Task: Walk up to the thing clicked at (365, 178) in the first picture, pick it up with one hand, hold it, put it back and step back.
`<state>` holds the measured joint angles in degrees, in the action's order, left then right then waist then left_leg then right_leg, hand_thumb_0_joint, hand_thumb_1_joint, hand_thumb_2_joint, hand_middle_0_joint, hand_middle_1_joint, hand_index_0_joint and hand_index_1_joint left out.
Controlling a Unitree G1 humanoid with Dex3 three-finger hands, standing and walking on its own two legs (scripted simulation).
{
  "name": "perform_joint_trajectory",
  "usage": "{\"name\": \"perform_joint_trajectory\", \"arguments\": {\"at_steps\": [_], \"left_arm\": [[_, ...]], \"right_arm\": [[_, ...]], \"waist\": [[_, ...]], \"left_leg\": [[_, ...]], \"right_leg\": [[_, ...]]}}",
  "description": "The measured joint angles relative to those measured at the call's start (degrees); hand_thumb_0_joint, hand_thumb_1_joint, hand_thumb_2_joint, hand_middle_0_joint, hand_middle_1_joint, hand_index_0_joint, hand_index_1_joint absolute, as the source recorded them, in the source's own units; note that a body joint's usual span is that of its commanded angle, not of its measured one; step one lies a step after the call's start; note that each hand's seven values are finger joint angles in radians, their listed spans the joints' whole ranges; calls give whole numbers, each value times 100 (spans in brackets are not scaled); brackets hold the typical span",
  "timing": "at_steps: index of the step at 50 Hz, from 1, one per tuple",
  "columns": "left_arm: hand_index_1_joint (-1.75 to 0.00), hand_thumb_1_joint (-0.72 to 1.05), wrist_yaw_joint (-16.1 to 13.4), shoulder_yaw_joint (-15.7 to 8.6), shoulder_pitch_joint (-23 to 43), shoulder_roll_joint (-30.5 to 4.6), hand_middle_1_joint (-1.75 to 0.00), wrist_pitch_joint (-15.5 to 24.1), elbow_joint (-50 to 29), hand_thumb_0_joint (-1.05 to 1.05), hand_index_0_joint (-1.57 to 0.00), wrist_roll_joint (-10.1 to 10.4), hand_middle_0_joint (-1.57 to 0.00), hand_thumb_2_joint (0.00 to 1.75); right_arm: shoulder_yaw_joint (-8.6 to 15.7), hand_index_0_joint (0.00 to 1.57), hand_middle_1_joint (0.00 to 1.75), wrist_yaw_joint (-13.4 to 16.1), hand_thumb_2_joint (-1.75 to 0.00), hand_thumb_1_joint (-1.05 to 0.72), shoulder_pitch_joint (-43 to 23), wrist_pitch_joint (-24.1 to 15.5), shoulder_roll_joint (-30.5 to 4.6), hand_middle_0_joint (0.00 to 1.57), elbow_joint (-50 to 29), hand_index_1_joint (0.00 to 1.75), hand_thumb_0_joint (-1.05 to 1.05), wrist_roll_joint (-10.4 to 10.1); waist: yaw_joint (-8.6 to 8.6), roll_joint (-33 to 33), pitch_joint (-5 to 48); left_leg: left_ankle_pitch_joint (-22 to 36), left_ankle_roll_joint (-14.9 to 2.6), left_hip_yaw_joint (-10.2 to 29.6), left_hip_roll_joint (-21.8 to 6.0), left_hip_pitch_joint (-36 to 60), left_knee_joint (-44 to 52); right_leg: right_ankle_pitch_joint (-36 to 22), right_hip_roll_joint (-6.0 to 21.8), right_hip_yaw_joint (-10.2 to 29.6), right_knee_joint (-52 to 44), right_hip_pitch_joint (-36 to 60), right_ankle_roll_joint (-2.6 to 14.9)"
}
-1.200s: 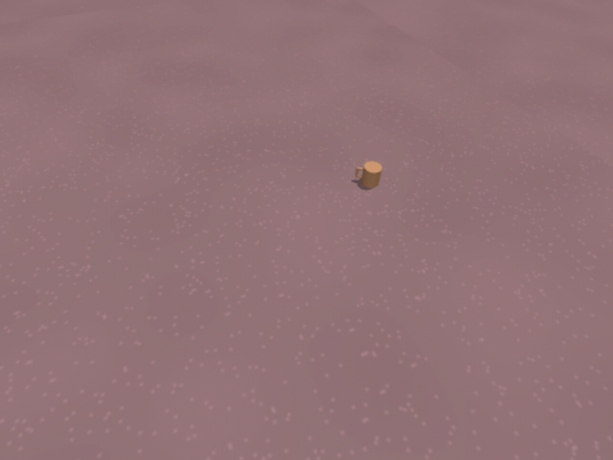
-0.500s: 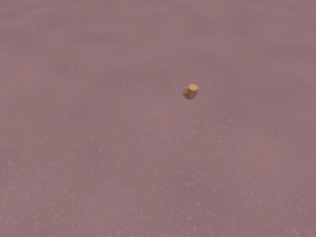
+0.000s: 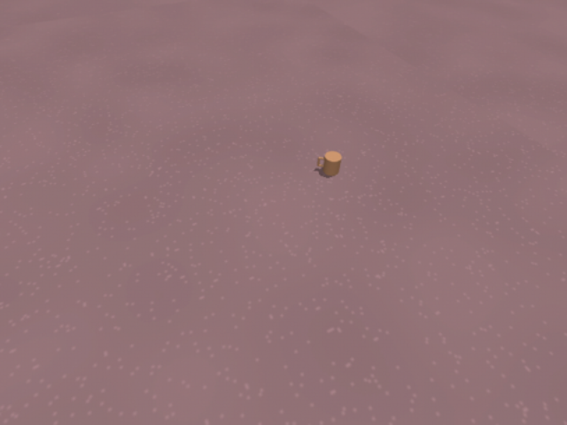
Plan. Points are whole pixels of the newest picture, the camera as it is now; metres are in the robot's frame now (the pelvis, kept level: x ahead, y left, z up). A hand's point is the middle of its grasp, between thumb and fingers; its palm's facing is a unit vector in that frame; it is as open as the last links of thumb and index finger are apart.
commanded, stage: walk up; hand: left
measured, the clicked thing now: (328, 163) +1.49 -0.26 -0.73
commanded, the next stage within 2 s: none
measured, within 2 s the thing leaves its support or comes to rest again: neither
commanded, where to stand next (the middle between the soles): +1.04 -0.36 m, yaw -20 degrees
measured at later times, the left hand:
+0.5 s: hand (192, 382) +0.23 +0.15 -0.14, palm faces -0.17 -0.93 -0.33, open 7.4 cm
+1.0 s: hand (262, 212) +0.60 +0.05 -0.13, palm faces -0.40 -0.83 -0.38, open 7.4 cm
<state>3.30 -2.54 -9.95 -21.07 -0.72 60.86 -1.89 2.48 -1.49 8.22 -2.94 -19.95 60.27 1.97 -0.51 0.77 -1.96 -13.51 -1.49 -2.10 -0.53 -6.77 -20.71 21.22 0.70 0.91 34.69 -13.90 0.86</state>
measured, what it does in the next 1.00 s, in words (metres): walks ahead, turning right: right foot, then left foot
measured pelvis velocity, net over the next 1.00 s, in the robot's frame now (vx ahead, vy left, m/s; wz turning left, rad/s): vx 0.39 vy -0.17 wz -0.33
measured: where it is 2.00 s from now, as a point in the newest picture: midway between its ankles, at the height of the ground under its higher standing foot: (352, 285)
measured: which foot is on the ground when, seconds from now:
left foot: down 0.00-0.26, up 0.28-0.60, down 0.62-1.00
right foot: up 0.00-0.22, down 0.24-0.64, up 0.66-1.00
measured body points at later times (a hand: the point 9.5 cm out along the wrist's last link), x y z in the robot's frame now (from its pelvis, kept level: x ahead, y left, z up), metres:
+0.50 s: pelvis +0.16 -0.11 -0.01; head +0.16 -0.12 +0.44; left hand +0.24 +0.20 -0.12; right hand +0.18 -0.44 -0.12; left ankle +0.26 +0.01 -0.71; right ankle +0.12 -0.22 -0.74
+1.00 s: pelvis +0.39 -0.17 -0.02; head +0.41 -0.19 +0.43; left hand +0.62 +0.09 -0.11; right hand +0.28 -0.48 -0.13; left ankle +0.36 +0.00 -0.74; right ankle +0.46 -0.33 -0.74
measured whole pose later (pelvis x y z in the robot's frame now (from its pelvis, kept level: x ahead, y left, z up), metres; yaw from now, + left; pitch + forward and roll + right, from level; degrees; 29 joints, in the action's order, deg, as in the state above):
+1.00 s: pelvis +0.39 -0.17 -0.02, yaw -19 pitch -2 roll +1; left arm 5.8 -3.6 -10.7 -25.6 3.0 49.0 -0.4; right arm 3.6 -3.0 22.9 -4.3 -25.5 49.8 1.1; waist 3.7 0.2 -4.2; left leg -23.6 2.0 -9.8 -5.8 -3.9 -30.1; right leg 9.6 4.2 -1.7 33.6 -24.6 1.7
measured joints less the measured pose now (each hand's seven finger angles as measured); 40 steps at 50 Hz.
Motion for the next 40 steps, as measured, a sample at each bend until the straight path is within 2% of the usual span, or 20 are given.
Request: {"name": "perform_joint_trajectory", "arguments": {"at_steps": [2,4,10,12,13,14,15,17,18,20,24,29,31,32,34,36,38,40], "left_arm": [[-30,90,110,-79,-73,-136,-30,-54,-90,1,-20,-21,-21,90],[-30,91,217,-157,-134,-269,-30,-48,-200,1,-20,-12,-21,90],[-30,91,435,-314,-301,-487,-30,22,-456,1,-20,-4,-21,90],[-30,91,413,-362,-366,-555,-30,100,-514,1,-20,-13,-21,90],[-30,91,363,-396,-358,-532,-30,164,-549,1,-20,-19,-20,90],[-30,91,303,-412,-371,-493,-30,235,-614,1,-20,-12,-20,90],[-30,91,260,-402,-410,-441,-30,284,-680,1,-20,17,-20,90],[-30,91,213,-318,-493,-282,-30,303,-749,1,-20,100,-20,90],[-30,91,195,-265,-547,-206,-30,300,-767,1,-20,118,-20,90],[-30,91,174,-180,-673,-96,-30,305,-791,1,-20,139,-21,90],[-30,90,163,-98,-914,-44,-30,325,-874,1,-20,148,-21,90],[-30,90,150,-83,-1046,-146,-30,347,-989,1,-21,106,-21,90],[-30,90,129,-77,-1074,-218,-30,338,-1020,1,-21,90,-21,90],[-30,90,103,-90,-1056,-260,-30,331,-1012,1,-21,86,-21,90],[-30,90,18,-90,-933,-289,-30,287,-935,1,-20,108,-21,90],[-30,90,-14,-46,-791,-359,-30,296,-911,1,-20,133,-21,90],[-30,91,7,-50,-665,-427,-30,343,-943,1,-20,170,-21,90],[-30,91,61,-68,-547,-468,-30,367,-1001,1,-20,191,-21,90]], "right_arm": [[90,21,30,3,-90,-90,136,-120,-47,21,-209,30,0,18],[147,21,30,-7,-90,-90,299,-159,-130,21,-319,30,0,57],[313,21,30,-79,-90,-90,594,-77,-555,21,-417,30,0,143],[338,21,30,-78,-90,-90,655,-26,-668,21,-444,30,0,135],[347,20,30,-62,-90,-90,664,13,-734,21,-439,30,1,126],[340,20,30,-43,-90,-90,653,77,-762,21,-422,30,1,88],[322,20,30,-36,-90,-90,616,136,-761,21,-408,30,1,64],[275,20,30,-71,-90,-90,533,159,-771,20,-422,30,1,-11],[252,20,30,-93,-90,-90,501,139,-765,20,-452,30,1,-41],[213,20,30,-150,-90,-90,472,75,-715,20,-555,30,1,-67],[168,20,30,-284,-90,-90,519,11,-542,20,-777,30,1,-25],[166,20,30,-339,-90,-90,637,-44,-404,21,-889,30,1,11],[192,20,30,-323,-90,-90,725,-138,-407,21,-957,30,0,21],[216,20,30,-290,-90,-90,722,-199,-384,21,-986,30,0,41],[227,20,30,-227,-90,-90,725,-283,-322,21,-1069,30,0,23],[185,20,30,-201,-90,-90,796,-292,-247,21,-1112,30,0,-43],[125,20,30,-177,-90,-90,913,-293,-205,21,-1130,30,0,-69],[84,20,30,-163,-90,-90,1036,-296,-216,21,-1126,30,0,-72]], "waist": [[61,49,0],[85,97,-8],[88,-45,-62],[91,-117,-38],[86,-263,-81],[49,-340,-101],[-8,-349,-111],[-76,-420,-151],[-98,-452,-160],[-123,-474,-159],[-173,-381,-123],[-184,-208,-101],[-136,-93,-58],[-97,52,-86],[34,198,-146],[140,285,-177],[201,361,-184],[256,374,-190]], "left_leg": [[-34,25,-120,-50,39,-6],[-105,71,-218,-109,173,58],[-672,303,-519,-497,575,-290],[-1160,254,-548,-708,503,-906],[-1349,109,-407,-893,316,-1527],[-1556,42,-132,-888,12,-2310],[-1628,34,70,-746,-317,-3038],[-1353,7,201,-537,-908,-3962],[-1179,-7,171,-489,-1154,-4113],[-882,-11,79,-467,-1553,-3976],[-558,101,2,-498,-2009,-2979],[46,131,-9,-523,-1960,-1728],[244,92,-82,-442,-1697,-1371],[344,86,-197,-364,-1653,-1489],[26,80,-354,-327,-1565,-1756],[-120,44,-443,-336,-1295,-1615],[-129,59,-539,-328,-965,-1295],[-124,86,-616,-319,-656,-973]], "right_leg": [[69,72,64,972,-560,14],[43,244,81,1299,-914,-18],[-381,639,-109,370,-977,-64],[-751,572,-245,140,-795,-91],[-801,426,-339,321,-780,-141],[-648,324,-384,523,-796,-148],[-523,267,-367,600,-775,-122],[-467,157,-353,387,-533,-37],[-495,106,-340,199,-377,-7],[-572,17,-305,-193,-70,30],[-545,-125,-198,-679,390,81],[-104,-213,-89,-634,768,-24],[332,-157,-3,-184,748,-62],[542,-47,75,342,593,12],[643,-150,348,1762,36,131],[440,-229,345,2703,-511,163],[134,-113,227,2869,-947,127],[-63,46,146,2523,-1252,36]]}}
